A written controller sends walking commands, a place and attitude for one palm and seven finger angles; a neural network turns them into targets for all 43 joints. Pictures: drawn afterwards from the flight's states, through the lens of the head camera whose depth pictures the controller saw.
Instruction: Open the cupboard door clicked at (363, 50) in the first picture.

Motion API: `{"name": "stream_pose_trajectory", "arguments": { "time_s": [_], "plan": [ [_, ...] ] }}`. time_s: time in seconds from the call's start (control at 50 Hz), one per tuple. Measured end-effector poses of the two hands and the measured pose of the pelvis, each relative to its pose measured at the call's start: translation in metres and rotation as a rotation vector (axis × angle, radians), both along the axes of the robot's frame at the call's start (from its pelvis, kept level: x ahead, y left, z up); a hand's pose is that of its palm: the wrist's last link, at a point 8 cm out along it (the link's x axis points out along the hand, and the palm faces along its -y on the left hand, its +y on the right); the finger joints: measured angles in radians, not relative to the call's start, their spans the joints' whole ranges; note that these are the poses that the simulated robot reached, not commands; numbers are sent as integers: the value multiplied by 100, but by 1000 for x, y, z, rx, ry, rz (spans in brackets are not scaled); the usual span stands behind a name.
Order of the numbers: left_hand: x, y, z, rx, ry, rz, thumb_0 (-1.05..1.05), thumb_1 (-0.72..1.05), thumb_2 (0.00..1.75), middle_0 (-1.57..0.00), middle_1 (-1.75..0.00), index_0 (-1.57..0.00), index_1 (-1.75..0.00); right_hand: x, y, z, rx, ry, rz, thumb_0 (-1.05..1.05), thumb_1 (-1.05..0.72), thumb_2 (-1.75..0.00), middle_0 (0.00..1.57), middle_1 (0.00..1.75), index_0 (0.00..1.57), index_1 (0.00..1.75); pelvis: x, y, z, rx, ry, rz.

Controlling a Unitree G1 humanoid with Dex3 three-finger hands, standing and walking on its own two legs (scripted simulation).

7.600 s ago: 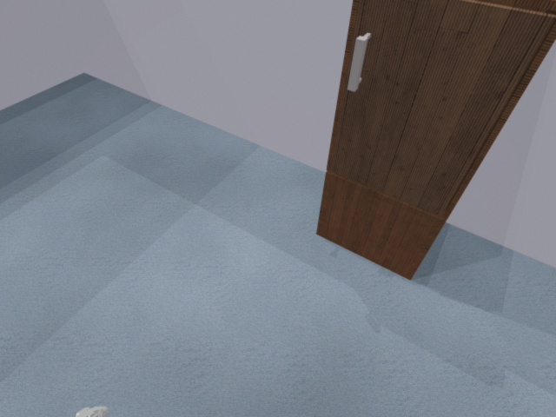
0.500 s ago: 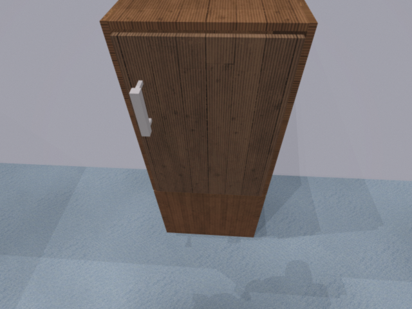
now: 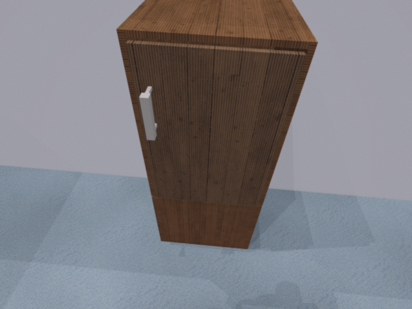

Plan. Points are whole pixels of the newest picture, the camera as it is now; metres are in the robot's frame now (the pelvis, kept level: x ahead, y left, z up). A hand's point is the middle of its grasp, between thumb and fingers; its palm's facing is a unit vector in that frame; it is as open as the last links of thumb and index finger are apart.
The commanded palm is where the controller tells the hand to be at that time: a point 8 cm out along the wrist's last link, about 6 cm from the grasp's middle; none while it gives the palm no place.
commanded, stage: come to a stop and stand still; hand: left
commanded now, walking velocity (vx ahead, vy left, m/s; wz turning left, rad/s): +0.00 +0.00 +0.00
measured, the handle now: (150, 113) +0.57 +0.17 +0.08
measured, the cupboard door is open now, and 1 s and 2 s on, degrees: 0 0 0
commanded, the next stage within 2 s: look again from close up in 0.68 s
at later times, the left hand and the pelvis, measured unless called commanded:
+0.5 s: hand out of the picture -0.03 +0.20 -0.17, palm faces +0.03 -0.98 -0.20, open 7.4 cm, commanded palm none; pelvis -0.02 +0.02 +0.01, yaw +0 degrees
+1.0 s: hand out of the picture -0.08 +0.18 -0.17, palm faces +0.07 -0.99 -0.16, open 7.4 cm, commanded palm none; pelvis -0.03 +0.02 +0.01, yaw +0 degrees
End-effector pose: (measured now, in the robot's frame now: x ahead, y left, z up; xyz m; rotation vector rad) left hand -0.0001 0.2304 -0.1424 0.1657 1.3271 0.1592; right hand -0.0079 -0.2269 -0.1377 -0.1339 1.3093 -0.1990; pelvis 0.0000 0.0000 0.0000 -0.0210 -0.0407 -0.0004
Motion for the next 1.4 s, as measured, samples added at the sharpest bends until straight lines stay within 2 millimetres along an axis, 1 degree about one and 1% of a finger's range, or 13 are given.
{"name": "stream_pose_trajectory", "arguments": {
  "time_s": [0.08,0.16,0.24,0.3,0.36,0.42,0.64,0.72,0.8,0.88,0.98,1.08,1.4],
  "plan": [
    [7,6,-1,0,-48,2,1,91,90,-20,-30,-20,-30,23,2,4,-13,-77,23,1,-91,-90,20,30,20,30,-3,5,-1,-1,-6,-3],
    [11,10,3,-3,-92,2,1,91,90,-20,-30,-20,-30,39,3,11,-22,-129,47,1,-92,-90,20,30,20,30,-7,10,1,-2,-11,-5],
    [9,12,5,-5,-107,-3,1,91,90,-20,-30,-20,-30,48,4,16,-24,-160,63,1,-92,-90,20,30,20,30,-12,13,3,0,-14,-8],
    [3,14,5,-7,-98,-5,1,91,90,-20,-30,-20,-30,49,6,18,-24,-167,67,1,-91,-90,20,30,20,30,-15,14,4,0,-14,-9],
    [-5,16,5,-7,-79,-4,1,91,90,-20,-30,-20,-30,43,7,18,-22,-155,68,1,-91,-90,20,30,20,30,-19,16,4,0,-13,-7],
    [-16,18,4,-5,-55,1,1,91,90,-20,-30,-20,-30,34,8,16,-19,-127,64,1,-91,-90,20,30,20,30,-21,17,5,-1,-11,-6],
    [-58,15,2,-16,59,29,1,91,90,-20,-30,-20,-30,-15,17,7,4,12,23,1,-91,-90,20,30,20,30,-28,20,6,-4,-1,-3],
    [-69,11,1,-26,85,40,1,91,90,-20,-30,-20,-30,-29,22,5,16,51,10,1,-91,-90,20,30,20,30,-29,21,6,-4,-1,-2],
    [-75,6,0,-38,100,49,1,91,90,-20,-30,-20,-30,-38,29,3,28,73,0,1,-91,-90,20,30,20,30,-30,22,5,-4,-1,-1],
    [-78,2,0,-48,104,55,1,91,90,-20,-30,-20,-30,-41,35,1,41,79,-6,1,-91,-90,20,30,20,30,-32,23,5,-4,-1,-1],
    [-81,-3,0,-55,101,63,1,91,90,-20,-30,-20,-30,-38,40,0,54,70,-7,1,-91,-90,20,30,20,30,-34,23,6,-1,-1,0],
    [-83,-5,-1,-62,97,71,1,91,90,-20,-30,-20,-30,-37,40,-1,50,61,-4,1,-92,-90,20,30,20,30,-36,24,5,-2,-1,1],
    [-93,2,0,-62,103,76,1,91,90,-20,-30,-20,-30,-39,41,2,35,50,-1,1,-91,-90,20,30,20,30,-44,30,7,-4,-2,1]
  ]
}}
